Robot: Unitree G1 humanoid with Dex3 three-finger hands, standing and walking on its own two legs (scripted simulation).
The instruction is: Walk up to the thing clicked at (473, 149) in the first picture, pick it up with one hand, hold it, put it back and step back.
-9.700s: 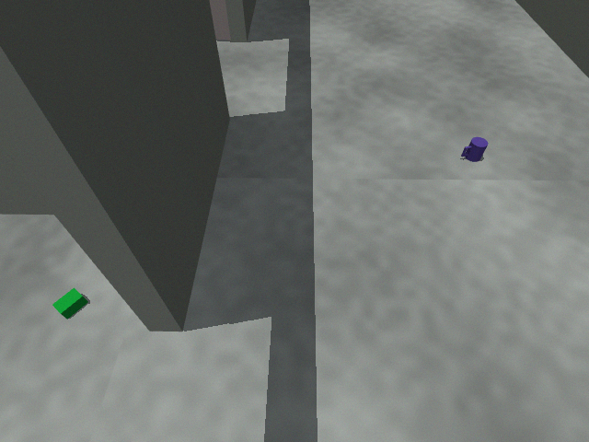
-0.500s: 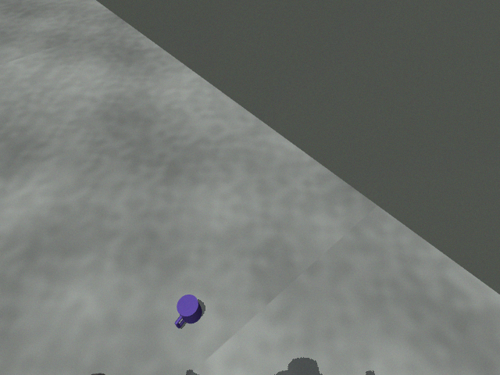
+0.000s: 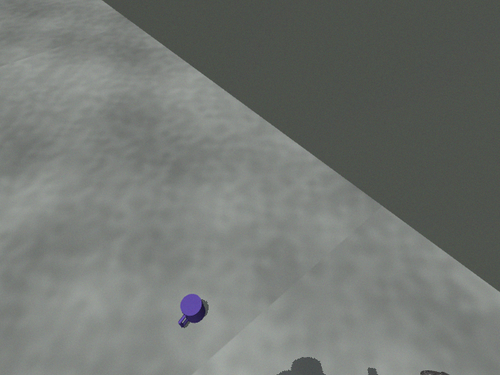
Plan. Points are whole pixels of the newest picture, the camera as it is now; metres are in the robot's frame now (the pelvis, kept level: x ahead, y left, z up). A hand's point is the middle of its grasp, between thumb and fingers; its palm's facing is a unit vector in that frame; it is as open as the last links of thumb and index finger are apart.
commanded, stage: walk up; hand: left
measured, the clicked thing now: (190, 312) +0.41 +0.27 -0.73
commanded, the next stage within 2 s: stand in 0.48 s
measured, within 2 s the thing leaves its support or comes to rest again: neither
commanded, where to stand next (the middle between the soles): +0.04 +0.02 m, yaw +0 degrees
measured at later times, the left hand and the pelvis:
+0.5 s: hand out of the picture +0.09 +0.26 -0.15, palm faces -0.04 -0.93 -0.36, open 7.4 cm; pelvis +0.00 +0.00 +0.00, yaw +0 degrees
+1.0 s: hand out of the picture +0.09 +0.24 -0.16, palm faces -0.04 -0.94 -0.34, open 7.4 cm; pelvis +0.02 -0.01 +0.00, yaw +0 degrees
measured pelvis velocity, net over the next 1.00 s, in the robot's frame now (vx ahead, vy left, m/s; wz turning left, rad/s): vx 0.02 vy -0.01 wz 0.00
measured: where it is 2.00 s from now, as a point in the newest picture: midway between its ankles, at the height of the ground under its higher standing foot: outside the picture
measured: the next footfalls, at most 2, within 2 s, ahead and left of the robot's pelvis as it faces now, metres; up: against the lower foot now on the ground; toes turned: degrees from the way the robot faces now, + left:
none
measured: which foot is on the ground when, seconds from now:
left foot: down 0.00-1.00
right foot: down 0.00-1.00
